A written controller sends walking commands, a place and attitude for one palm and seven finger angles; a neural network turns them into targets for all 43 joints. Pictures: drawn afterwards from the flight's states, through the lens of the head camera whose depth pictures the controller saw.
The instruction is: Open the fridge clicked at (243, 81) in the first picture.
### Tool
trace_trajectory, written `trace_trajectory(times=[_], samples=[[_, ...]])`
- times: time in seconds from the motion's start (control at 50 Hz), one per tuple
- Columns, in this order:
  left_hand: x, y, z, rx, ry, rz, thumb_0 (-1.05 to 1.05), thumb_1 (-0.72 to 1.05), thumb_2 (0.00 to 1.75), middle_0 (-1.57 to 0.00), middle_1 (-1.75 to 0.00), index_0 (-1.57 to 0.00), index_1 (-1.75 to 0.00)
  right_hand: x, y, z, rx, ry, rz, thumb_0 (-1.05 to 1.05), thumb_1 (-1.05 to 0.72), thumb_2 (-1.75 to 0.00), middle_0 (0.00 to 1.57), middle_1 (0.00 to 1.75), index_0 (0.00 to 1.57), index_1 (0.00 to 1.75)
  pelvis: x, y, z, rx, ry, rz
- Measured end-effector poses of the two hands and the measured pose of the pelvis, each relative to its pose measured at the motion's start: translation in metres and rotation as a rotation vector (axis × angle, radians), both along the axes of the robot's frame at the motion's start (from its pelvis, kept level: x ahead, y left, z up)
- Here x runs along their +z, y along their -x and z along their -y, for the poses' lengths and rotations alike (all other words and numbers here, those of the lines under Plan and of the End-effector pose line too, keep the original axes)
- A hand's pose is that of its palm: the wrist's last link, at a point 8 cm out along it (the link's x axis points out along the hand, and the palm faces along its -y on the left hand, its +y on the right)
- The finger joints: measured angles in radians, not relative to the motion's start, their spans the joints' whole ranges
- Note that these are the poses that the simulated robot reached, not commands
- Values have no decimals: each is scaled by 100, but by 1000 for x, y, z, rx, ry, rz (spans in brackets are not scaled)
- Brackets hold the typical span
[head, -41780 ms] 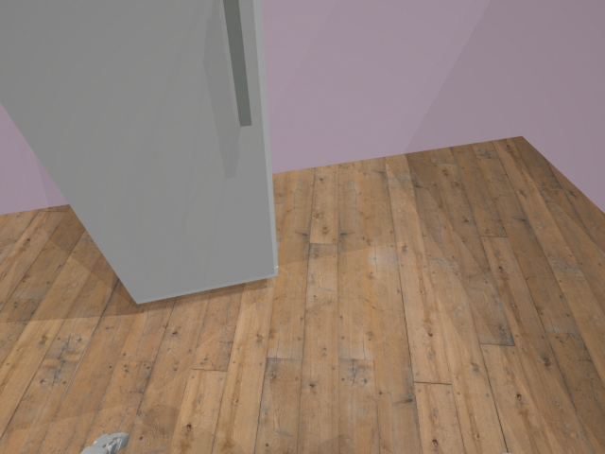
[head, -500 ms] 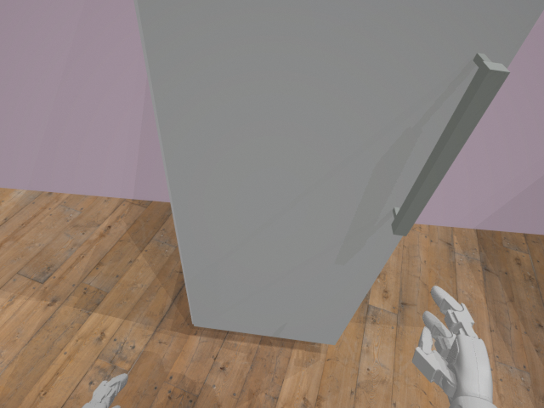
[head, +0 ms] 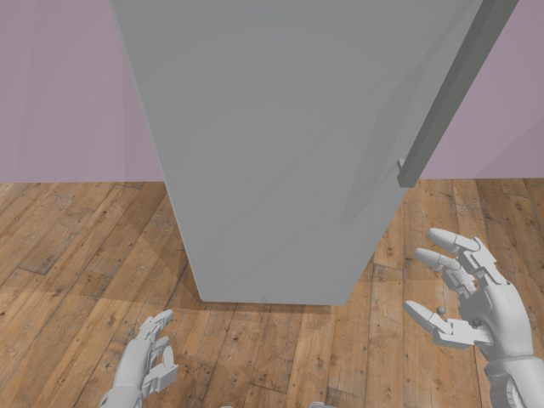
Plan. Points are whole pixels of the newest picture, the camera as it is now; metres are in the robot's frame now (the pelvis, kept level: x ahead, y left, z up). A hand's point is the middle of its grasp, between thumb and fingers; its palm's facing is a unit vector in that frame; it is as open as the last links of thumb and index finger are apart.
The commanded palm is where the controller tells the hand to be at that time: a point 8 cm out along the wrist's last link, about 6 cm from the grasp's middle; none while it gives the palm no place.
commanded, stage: raise the hand to about handle height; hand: right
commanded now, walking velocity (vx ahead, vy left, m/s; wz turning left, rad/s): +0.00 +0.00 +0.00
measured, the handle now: (439, 100) +0.51 -0.22 +0.21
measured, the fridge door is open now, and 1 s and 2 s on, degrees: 4 4 4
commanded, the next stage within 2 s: move the hooked fingers beside the handle in 1.38 s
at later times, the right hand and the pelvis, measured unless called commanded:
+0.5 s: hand (542, 242) +0.29 -0.28 +0.17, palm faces +0.04 +1.00 -0.08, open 13.2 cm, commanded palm +0.25 -0.33 +0.18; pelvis +0.03 -0.05 +0.03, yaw +3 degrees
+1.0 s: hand out of the picture +0.31 -0.35 +0.23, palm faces +0.07 +1.00 -0.07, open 14.0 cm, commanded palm +0.26 -0.38 +0.24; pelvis +0.01 -0.07 +0.04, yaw +1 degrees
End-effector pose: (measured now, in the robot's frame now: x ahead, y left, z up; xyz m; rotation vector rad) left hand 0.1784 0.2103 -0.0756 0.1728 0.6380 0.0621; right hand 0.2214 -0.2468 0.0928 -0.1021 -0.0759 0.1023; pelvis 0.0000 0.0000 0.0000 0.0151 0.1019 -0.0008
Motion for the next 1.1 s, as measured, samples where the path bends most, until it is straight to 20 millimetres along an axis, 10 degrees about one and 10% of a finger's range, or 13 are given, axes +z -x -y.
trace_trajectory(times=[0.1,0.22,0.32,0.6,0.72,0.9,1.1], samples=[[0,29,-8,102,11,-64,1,90,90,-20,-30,-20,-30,-4,-33,19,-57,-42,-188,0,-14,-57,26,79,26,79,10,-11,4,38,17,8],[13,40,-24,142,-49,-66,1,90,90,-20,-30,-20,-30,41,-25,53,-205,-37,15,0,-1,-52,27,88,27,88,19,-26,16,62,11,17],[24,28,-27,134,-106,-31,1,90,90,-20,-30,-20,-30,39,-27,57,-117,-46,-29,0,11,-47,27,95,27,95,22,-26,31,48,-4,34],[64,-28,45,20,-44,161,1,90,90,-20,-30,-20,-30,105,-46,115,-158,-47,79,-1,42,-33,30,115,30,115,35,-26,56,32,-15,116],[62,-30,66,-16,-22,133,1,90,90,-20,-30,-20,-30,102,-48,127,-148,-28,-58,-1,48,-31,30,119,30,119,38,-19,65,24,-16,132],[60,-18,71,-30,-37,79,1,90,90,-20,-30,-20,-30,154,-50,156,-185,-24,95,-1,50,-30,31,120,31,120,41,-15,66,17,-14,155],[56,-5,48,17,-54,49,1,90,90,-20,-30,-20,-30,122,-61,136,-101,-33,-79,-1,50,-30,30,120,30,120,41,-12,66,30,-11,142]])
